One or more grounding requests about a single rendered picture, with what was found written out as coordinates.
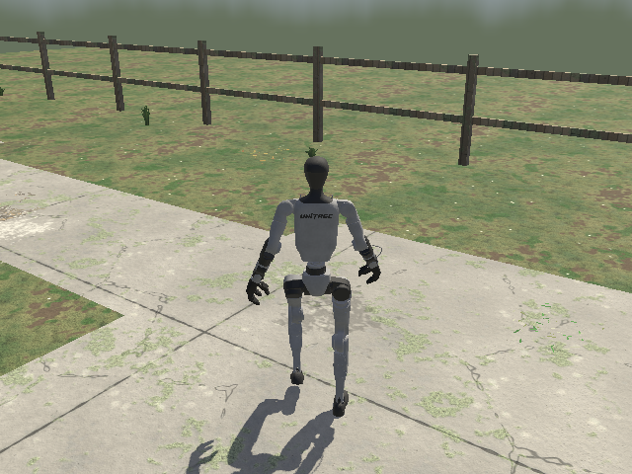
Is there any right robot hand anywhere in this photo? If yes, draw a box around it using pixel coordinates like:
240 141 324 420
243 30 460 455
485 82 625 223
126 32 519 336
358 265 381 284

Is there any right robot shin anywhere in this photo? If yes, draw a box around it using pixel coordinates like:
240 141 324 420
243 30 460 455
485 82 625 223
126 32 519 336
333 335 349 403

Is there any left robot forearm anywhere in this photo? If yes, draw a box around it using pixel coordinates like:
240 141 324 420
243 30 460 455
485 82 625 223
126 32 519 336
251 238 275 283

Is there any left robot upper arm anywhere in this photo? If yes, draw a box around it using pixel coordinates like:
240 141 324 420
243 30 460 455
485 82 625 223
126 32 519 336
265 198 296 255

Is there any left robot hand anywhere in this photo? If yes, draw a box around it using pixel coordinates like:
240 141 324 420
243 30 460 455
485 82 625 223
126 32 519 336
246 279 270 305

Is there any right robot forearm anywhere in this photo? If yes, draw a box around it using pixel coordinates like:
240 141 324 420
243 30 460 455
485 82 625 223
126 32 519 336
359 235 378 269

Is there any right robot upper arm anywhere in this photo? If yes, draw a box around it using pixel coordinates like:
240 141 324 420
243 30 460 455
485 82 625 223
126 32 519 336
337 199 368 251

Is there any humanoid robot torso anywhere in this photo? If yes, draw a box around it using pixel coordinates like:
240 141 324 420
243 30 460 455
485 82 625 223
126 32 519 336
293 195 339 296

